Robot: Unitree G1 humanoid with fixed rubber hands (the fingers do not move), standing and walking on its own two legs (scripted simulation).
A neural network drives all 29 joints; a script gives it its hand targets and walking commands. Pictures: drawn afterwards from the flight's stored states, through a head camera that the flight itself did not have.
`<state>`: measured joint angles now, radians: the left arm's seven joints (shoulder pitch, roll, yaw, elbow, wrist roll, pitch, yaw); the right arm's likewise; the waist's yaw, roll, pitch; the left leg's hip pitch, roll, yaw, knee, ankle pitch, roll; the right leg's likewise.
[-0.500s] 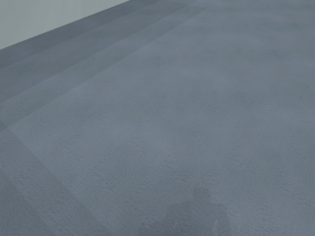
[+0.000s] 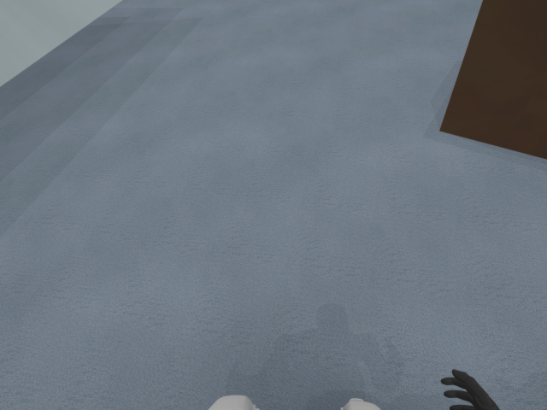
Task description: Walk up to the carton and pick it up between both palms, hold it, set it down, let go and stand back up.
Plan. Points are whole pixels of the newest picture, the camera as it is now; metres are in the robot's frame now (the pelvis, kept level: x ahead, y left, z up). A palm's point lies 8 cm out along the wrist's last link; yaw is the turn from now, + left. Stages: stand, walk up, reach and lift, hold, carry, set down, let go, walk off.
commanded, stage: walk up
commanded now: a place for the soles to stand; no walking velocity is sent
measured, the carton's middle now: out of the picture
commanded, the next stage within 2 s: none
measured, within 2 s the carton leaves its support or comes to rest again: neither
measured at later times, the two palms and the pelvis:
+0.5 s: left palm (216, 236) +0.46 +0.20 -0.10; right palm (499, 394) +0.18 -0.27 -0.06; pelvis +0.28 -0.02 +0.02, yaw -22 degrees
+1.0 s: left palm (297, 151) +0.74 +0.04 -0.10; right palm (525, 216) +0.50 -0.41 -0.07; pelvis +0.55 -0.15 +0.02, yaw -35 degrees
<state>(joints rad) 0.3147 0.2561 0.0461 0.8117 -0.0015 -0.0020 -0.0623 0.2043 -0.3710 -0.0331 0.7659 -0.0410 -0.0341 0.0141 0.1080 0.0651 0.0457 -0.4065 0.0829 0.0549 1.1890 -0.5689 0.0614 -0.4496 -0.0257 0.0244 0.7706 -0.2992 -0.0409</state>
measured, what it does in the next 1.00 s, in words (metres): walks ahead, turning right: left foot, then right foot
